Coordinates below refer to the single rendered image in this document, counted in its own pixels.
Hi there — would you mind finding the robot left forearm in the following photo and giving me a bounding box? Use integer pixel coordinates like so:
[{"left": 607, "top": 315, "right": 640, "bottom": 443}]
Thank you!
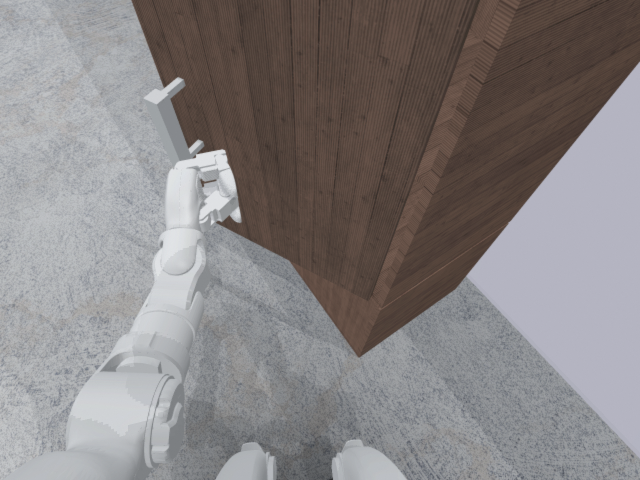
[{"left": 65, "top": 228, "right": 211, "bottom": 449}]

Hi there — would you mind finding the robot left hand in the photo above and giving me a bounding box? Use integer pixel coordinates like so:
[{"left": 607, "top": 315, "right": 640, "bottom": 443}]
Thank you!
[{"left": 164, "top": 149, "right": 242, "bottom": 235}]

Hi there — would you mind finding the left robot upper arm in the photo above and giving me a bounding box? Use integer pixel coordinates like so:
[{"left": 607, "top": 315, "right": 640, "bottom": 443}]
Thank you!
[{"left": 3, "top": 371, "right": 185, "bottom": 480}]

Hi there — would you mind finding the handle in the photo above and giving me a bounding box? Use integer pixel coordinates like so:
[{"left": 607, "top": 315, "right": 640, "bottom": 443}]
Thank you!
[{"left": 143, "top": 77, "right": 204, "bottom": 167}]

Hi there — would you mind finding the robot thigh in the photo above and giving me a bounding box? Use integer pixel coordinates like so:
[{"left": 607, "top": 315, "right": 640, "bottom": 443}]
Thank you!
[
  {"left": 215, "top": 450, "right": 276, "bottom": 480},
  {"left": 332, "top": 447, "right": 407, "bottom": 480}
]

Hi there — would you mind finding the robot right thigh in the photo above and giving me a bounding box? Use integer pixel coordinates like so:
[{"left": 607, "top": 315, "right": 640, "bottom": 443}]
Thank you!
[{"left": 332, "top": 447, "right": 407, "bottom": 480}]

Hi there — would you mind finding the cupboard door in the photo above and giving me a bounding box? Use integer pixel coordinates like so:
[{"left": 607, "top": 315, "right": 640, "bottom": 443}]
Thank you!
[{"left": 131, "top": 0, "right": 480, "bottom": 301}]

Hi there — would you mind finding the robot left thigh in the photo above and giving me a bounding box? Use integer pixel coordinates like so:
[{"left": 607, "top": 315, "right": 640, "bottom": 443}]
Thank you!
[{"left": 215, "top": 450, "right": 276, "bottom": 480}]

